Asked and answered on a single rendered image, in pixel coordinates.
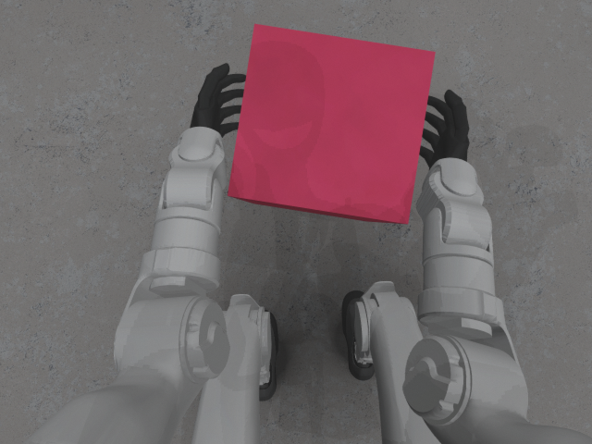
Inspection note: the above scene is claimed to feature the left robot shin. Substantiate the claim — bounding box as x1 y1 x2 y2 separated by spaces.
223 294 270 383

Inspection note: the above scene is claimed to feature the robot left upper arm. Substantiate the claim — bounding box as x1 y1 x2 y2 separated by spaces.
22 295 230 444

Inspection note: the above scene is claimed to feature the carton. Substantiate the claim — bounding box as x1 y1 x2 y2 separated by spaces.
228 24 436 224

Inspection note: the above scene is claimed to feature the left robot hand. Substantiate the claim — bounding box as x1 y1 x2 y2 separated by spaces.
190 63 246 138

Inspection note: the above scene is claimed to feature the robot right upper arm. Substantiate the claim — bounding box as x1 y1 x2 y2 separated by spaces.
402 333 592 444

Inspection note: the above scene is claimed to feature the robot left forearm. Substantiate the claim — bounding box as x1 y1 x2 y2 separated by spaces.
114 127 228 367

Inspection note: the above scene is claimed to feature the robot right foot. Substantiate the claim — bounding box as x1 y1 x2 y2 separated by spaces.
342 290 375 380

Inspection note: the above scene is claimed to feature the robot right forearm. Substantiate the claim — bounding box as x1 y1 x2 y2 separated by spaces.
416 158 522 371

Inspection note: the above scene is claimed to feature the right robot hand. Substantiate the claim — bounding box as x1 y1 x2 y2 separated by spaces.
419 90 469 170

